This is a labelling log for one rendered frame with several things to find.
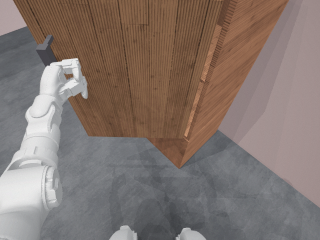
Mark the robot left thigh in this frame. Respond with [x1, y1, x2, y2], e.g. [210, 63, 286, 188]
[109, 229, 138, 240]

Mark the left robot upper arm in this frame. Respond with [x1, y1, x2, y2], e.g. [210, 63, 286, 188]
[0, 165, 63, 240]

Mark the cupboard door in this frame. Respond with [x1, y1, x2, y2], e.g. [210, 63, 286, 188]
[13, 0, 224, 139]

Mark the robot right shin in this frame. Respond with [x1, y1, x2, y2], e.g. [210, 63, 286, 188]
[181, 228, 191, 233]

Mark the left robot forearm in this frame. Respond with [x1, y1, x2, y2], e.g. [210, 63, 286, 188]
[0, 94, 63, 179]

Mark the handle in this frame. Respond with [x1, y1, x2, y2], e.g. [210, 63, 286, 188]
[35, 34, 71, 80]

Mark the left robot hand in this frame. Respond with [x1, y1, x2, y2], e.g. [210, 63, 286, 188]
[39, 58, 88, 105]

